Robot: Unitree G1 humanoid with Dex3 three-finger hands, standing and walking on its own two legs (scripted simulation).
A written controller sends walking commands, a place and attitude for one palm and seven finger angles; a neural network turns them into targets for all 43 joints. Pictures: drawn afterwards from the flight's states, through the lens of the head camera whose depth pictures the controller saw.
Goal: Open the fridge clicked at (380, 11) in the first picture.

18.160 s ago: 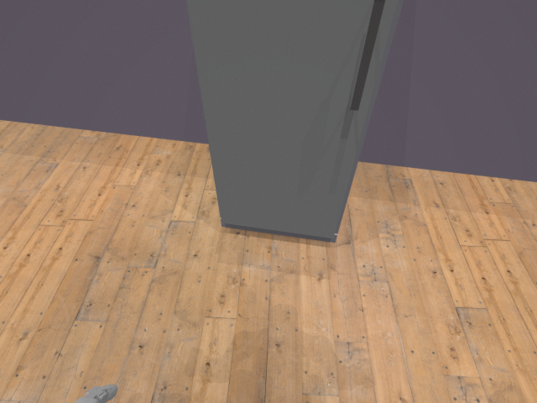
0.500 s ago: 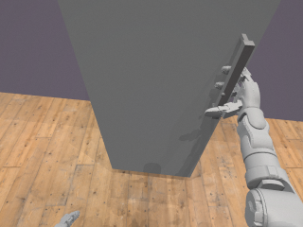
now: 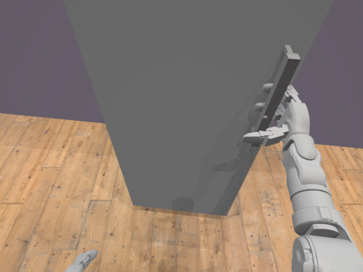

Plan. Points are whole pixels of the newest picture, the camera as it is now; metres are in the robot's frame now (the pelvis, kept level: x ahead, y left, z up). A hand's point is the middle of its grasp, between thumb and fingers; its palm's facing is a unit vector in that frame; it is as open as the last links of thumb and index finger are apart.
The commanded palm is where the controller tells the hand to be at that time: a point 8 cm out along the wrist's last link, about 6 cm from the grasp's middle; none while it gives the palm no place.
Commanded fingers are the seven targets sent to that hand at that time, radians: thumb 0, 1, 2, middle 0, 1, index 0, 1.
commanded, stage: grip the handle and tug to test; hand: right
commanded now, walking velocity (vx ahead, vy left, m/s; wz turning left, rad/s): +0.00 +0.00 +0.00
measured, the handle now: (268, 102) +0.49 -0.15 +0.13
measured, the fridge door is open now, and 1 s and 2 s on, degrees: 0 0 10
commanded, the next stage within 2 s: pull the door a little, standing still in 1.30 s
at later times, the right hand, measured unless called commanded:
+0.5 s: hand (265, 115) +0.44 -0.13 +0.14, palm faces +0.00 +1.00 +0.02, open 6.7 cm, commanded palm +0.41 -0.18 +0.14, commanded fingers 0.00 -0.90 -0.90 0.45 1.40 0.45 1.40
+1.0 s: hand (263, 115) +0.44 -0.13 +0.14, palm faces +0.01 +1.00 +0.01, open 5.7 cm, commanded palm +0.39 -0.18 +0.14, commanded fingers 0.00 -0.90 -0.90 0.45 1.40 0.45 1.40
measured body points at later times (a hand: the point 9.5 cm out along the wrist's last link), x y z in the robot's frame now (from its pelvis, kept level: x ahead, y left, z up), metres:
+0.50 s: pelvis -0.01 -0.01 +0.00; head +0.02 -0.01 +0.45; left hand +0.07 +0.25 -0.12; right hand +0.43 -0.19 +0.14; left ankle -0.02 +0.11 -0.73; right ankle -0.01 -0.11 -0.73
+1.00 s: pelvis +0.00 +0.00 +0.00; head +0.02 +0.01 +0.45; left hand +0.08 +0.26 -0.12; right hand +0.43 -0.18 +0.14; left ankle -0.02 +0.11 -0.73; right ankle -0.01 -0.11 -0.73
